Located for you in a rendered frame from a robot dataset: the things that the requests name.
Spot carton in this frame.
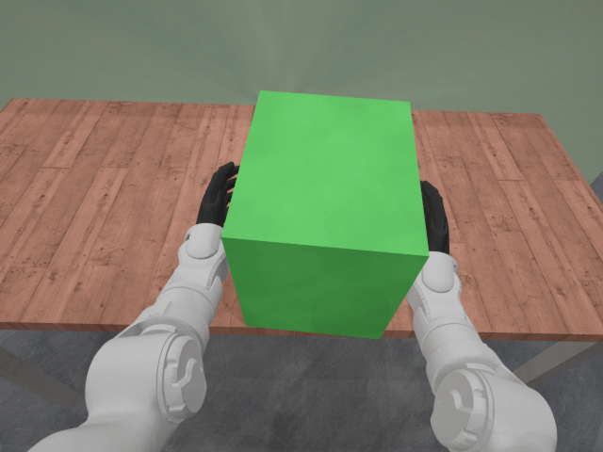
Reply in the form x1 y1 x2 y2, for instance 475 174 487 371
221 90 430 339

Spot robot right forearm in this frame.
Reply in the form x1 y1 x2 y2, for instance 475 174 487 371
407 251 557 451

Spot left robot hand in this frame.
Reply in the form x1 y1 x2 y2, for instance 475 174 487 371
196 161 240 228

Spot robot right upper arm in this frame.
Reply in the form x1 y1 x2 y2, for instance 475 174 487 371
431 368 557 452

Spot right robot hand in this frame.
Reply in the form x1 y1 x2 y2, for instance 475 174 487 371
420 181 449 255

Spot robot left upper arm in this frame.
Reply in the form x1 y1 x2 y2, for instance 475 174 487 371
27 332 206 452

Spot robot left forearm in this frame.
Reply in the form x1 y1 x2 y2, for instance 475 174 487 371
85 223 229 412

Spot table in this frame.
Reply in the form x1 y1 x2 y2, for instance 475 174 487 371
0 98 603 407

